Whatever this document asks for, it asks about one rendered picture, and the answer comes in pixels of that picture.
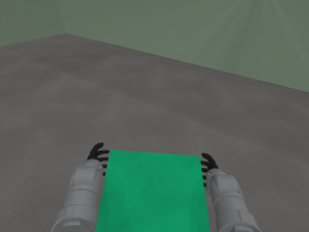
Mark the carton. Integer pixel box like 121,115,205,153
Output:
95,149,210,232

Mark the right robot forearm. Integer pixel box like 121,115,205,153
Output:
206,168,262,232

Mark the right robot hand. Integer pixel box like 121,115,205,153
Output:
200,153,218,188

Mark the left robot forearm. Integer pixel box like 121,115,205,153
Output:
50,159,103,232

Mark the left robot hand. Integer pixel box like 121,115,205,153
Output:
87,142,109,176

